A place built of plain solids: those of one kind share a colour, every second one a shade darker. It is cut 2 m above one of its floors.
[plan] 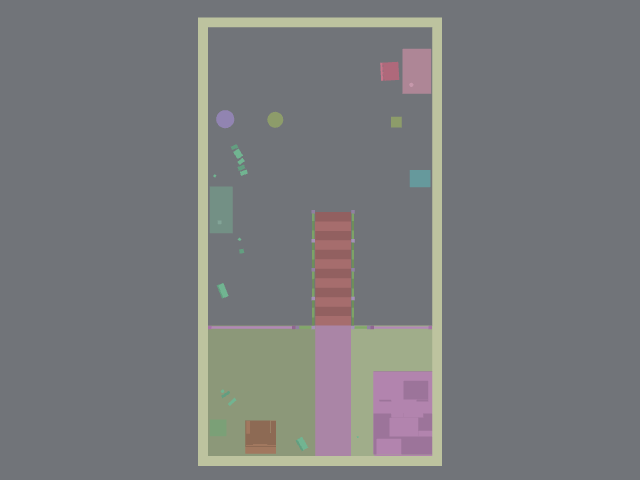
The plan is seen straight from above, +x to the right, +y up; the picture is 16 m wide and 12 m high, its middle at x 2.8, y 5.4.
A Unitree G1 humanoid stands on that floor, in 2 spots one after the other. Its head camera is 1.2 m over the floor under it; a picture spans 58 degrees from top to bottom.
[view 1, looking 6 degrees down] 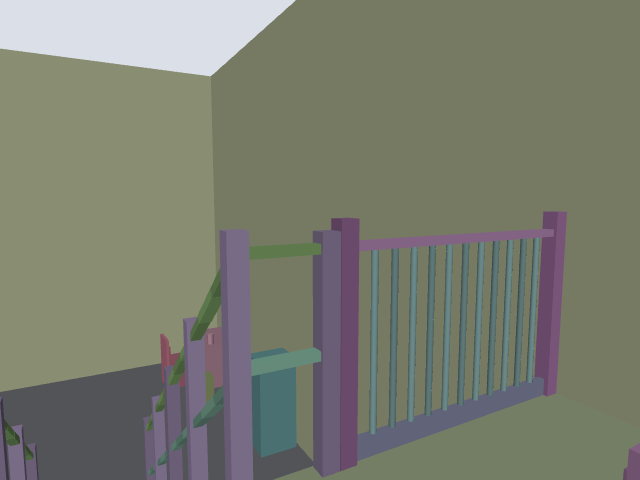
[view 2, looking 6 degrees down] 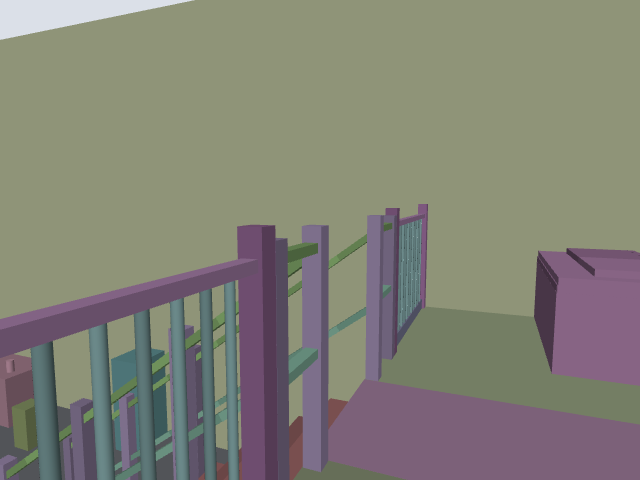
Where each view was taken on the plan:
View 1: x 3.13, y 1.66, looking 61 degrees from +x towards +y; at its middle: guard_post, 1.76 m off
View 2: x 0.95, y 2.51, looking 22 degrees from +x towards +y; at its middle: guard_post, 1.78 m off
